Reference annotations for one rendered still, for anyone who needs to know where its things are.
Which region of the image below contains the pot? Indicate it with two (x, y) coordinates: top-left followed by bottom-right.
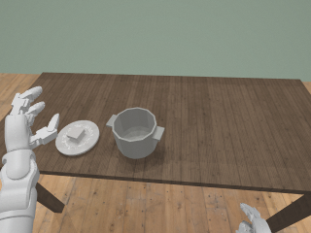
(106, 107), (165, 159)

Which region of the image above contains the robot left forearm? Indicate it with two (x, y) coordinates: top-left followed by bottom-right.
(0, 149), (40, 233)

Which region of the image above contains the table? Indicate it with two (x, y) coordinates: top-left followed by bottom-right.
(0, 72), (311, 233)

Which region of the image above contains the right robot hand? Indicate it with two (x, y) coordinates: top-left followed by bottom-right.
(235, 203), (271, 233)

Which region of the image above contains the knob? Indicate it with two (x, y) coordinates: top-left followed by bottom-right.
(66, 126), (86, 141)

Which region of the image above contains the left robot hand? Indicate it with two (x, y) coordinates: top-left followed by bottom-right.
(4, 86), (59, 152)

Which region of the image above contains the lid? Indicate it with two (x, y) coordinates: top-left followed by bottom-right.
(55, 120), (100, 156)

